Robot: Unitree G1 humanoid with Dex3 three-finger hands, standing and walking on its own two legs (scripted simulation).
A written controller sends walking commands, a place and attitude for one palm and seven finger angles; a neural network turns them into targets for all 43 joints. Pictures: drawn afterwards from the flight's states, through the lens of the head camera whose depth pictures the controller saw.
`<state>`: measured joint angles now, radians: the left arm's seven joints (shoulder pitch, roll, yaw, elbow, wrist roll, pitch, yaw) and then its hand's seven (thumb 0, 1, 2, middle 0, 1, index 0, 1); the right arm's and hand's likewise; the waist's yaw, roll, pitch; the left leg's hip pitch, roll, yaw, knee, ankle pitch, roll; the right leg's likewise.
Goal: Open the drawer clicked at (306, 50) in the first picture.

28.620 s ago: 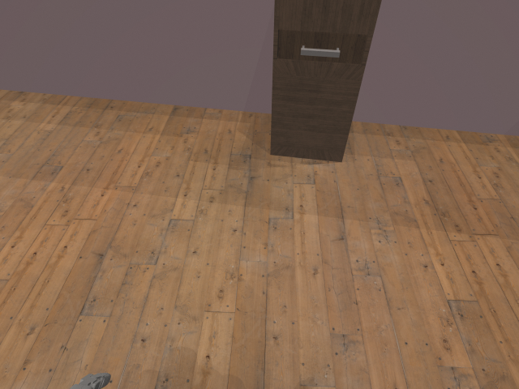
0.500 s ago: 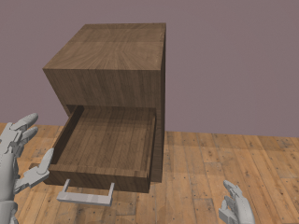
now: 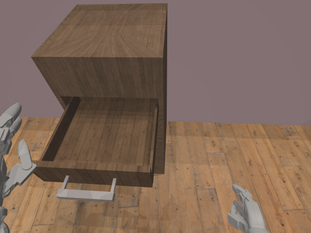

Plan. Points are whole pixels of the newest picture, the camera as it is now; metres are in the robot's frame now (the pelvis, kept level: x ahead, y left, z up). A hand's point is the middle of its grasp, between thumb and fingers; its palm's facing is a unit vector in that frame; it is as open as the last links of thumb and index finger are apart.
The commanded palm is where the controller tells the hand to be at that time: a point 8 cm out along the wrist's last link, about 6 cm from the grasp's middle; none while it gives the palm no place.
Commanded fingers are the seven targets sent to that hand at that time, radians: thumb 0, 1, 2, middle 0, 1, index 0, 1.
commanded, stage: step back with the hand held close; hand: left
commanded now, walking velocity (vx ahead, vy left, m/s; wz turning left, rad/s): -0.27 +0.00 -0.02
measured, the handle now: (88, 187) +0.26 +0.24 -0.11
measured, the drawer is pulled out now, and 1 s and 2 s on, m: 0.30 0.30 0.30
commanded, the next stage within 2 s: stop stepping back and stand still in 1.18 s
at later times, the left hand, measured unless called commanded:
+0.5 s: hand (10, 199) +0.15 +0.25 +0.16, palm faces +0.34 -0.80 -0.49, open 7.4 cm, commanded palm +0.08 +0.30 +0.17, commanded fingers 0.00 0.90 0.90 -0.20 -0.30 -0.20 -0.30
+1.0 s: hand out of the picture +0.09 +0.19 +0.16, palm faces +0.25 -0.83 -0.50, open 7.4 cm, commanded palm +0.02 +0.25 +0.17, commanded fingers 0.00 0.90 0.90 -0.20 -0.30 -0.20 -0.30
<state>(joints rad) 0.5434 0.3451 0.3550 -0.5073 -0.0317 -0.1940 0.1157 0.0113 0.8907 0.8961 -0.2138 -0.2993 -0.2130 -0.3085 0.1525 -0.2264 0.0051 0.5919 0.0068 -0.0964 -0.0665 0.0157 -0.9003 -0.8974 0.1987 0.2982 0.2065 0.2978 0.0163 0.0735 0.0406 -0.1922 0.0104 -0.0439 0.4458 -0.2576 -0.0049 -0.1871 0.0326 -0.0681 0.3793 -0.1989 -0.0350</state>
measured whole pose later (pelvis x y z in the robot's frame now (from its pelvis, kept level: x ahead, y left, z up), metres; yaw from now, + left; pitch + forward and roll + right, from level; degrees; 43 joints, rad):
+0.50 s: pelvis -0.05 +0.02 -0.01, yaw +0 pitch +2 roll +0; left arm 0.65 0.40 0.39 -0.66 -0.03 -0.20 0.15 0.01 0.89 0.90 -0.21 -0.30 -0.21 -0.31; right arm 0.14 -0.18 0.01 0.53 -0.01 -0.09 -0.07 0.01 -0.90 -0.90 0.20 0.30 0.21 0.30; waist 0.00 -0.03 0.03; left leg -0.37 -0.03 -0.03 0.57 -0.24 0.02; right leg -0.38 -0.02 -0.05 0.55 -0.21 -0.01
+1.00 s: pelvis -0.13 -0.03 -0.02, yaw -3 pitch +4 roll -1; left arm 0.62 0.42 0.39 -0.67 -0.05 -0.21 0.14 0.01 0.90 0.90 -0.21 -0.30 -0.21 -0.31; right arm 0.13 -0.17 0.02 0.61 -0.01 -0.15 -0.04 0.02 -0.90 -0.90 0.20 0.30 0.21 0.30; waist 0.00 0.01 0.05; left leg -0.47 0.08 -0.02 0.55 -0.14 -0.04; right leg -0.24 0.03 -0.03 0.53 -0.37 0.00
